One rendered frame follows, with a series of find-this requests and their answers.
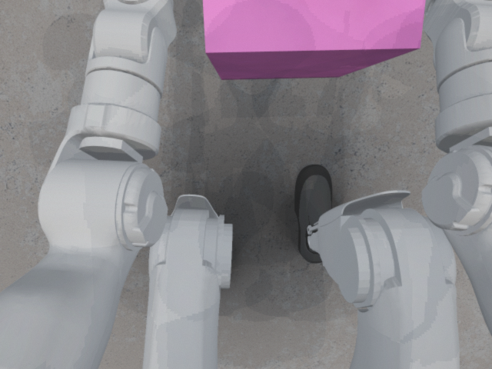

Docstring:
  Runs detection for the robot right upper arm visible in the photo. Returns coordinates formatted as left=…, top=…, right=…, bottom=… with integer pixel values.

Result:
left=421, top=145, right=492, bottom=336

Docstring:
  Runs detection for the carton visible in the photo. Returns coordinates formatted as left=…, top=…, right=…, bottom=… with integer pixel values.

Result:
left=203, top=0, right=426, bottom=80

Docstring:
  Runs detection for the left robot shin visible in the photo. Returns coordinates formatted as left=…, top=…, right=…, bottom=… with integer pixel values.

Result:
left=148, top=194, right=219, bottom=278

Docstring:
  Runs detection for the robot right forearm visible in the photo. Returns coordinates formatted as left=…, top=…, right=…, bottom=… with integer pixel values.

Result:
left=423, top=0, right=492, bottom=153

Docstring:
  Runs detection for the robot right thigh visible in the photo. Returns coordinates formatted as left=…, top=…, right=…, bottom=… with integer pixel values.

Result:
left=333, top=208, right=460, bottom=369

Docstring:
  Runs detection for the robot left forearm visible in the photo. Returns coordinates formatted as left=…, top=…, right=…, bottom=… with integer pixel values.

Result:
left=38, top=0, right=177, bottom=230

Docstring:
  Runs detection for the robot left upper arm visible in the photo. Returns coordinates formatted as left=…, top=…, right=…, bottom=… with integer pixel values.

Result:
left=0, top=158, right=168, bottom=369

